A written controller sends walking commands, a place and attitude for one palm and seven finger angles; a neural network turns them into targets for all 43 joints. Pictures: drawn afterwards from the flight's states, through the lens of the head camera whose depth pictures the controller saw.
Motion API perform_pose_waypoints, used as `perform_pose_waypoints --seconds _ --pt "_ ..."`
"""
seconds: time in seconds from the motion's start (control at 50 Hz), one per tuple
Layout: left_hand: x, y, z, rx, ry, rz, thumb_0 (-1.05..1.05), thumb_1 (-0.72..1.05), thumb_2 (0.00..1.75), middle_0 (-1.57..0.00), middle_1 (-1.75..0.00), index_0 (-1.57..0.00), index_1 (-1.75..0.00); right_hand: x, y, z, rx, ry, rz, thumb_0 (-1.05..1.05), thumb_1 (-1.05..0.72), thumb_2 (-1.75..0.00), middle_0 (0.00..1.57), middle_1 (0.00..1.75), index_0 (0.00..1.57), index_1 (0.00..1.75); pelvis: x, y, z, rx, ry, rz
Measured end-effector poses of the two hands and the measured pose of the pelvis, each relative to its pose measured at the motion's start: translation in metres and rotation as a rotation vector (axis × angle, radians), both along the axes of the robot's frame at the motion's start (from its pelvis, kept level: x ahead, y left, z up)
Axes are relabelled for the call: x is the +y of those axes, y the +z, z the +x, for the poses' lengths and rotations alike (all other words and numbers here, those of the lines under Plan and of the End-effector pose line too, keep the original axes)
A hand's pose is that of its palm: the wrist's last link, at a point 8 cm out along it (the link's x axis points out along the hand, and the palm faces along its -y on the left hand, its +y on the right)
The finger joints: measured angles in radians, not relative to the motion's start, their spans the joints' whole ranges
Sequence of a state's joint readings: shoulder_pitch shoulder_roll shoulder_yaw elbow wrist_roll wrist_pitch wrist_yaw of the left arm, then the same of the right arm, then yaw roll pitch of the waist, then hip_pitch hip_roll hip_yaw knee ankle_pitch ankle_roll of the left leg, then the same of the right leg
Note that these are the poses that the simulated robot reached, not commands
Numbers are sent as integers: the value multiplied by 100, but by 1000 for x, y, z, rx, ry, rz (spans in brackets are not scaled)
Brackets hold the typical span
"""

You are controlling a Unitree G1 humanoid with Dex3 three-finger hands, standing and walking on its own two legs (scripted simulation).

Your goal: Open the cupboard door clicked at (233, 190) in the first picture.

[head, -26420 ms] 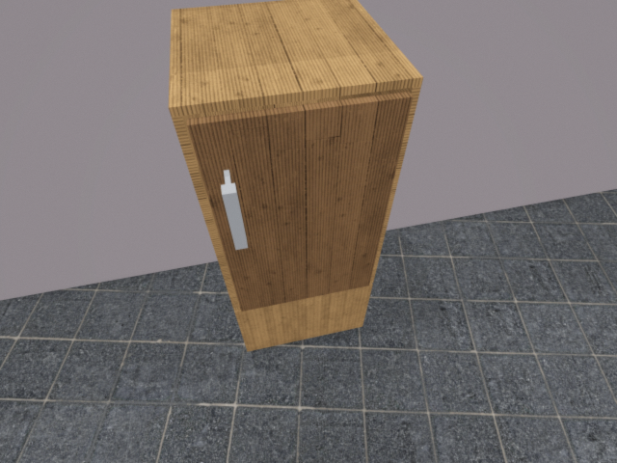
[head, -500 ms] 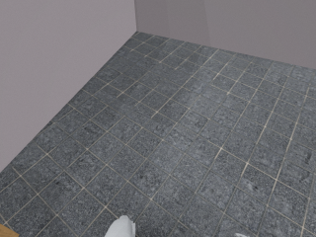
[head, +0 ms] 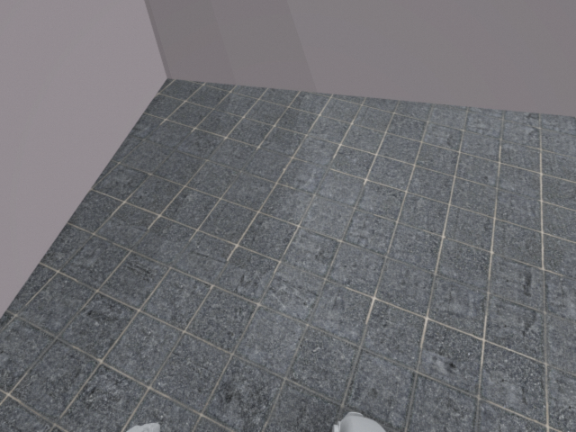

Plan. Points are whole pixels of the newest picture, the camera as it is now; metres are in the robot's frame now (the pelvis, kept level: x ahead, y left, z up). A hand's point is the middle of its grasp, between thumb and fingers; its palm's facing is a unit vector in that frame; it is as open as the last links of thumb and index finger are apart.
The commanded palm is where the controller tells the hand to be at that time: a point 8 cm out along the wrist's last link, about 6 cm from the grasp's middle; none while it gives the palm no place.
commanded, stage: walk to a spot facing it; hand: left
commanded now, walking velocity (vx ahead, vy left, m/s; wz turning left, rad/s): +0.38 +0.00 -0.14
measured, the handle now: out of the picture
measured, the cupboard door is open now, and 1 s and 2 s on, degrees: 49 49 49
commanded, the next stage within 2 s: turn to face it in 0.40 s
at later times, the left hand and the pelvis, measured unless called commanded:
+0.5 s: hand (192, 401) +0.20 +0.18 -0.20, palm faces +0.05 -0.99 -0.13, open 7.3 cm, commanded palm none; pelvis +0.24 +0.01 -0.02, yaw -1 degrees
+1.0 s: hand (206, 280) +0.41 +0.18 -0.16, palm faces +0.27 -0.94 -0.23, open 7.2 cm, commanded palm none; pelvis +0.37 -0.03 +0.00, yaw +15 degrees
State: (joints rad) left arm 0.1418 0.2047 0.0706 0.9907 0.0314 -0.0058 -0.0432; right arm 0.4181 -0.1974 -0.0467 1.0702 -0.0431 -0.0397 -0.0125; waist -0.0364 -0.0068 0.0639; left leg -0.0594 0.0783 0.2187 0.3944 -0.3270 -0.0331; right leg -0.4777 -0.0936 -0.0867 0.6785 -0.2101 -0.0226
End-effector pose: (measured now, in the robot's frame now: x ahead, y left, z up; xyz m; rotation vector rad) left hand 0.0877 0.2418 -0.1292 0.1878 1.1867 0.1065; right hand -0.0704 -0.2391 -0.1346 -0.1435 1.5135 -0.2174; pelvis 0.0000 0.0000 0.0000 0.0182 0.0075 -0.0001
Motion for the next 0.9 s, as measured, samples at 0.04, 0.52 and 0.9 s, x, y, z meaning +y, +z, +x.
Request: perform_pose_waypoints --seconds 0.04,0.52,0.9 --pt "-8 -2 42 -46 -36 20 1 92 90 -20 -30 -20 -30 -4 -7 -7 70 -35 19 0 -93 -90 20 30 20 30 -11 -9 23 0 -6 6" --pt "-14 -46 118 289 112 -68 1 92 90 -20 -30 -20 -30 0 -2 405 -411 125 -54 0 -93 -90 20 30 20 30 7 -22 248 -36 -19 -32" --pt "-27 0 310 -36 202 37 0 92 90 -20 -30 -20 -30 -17 -19 465 -96 169 64 1 -92 -90 20 30 20 30 -27 -4 354 -7 187 8"
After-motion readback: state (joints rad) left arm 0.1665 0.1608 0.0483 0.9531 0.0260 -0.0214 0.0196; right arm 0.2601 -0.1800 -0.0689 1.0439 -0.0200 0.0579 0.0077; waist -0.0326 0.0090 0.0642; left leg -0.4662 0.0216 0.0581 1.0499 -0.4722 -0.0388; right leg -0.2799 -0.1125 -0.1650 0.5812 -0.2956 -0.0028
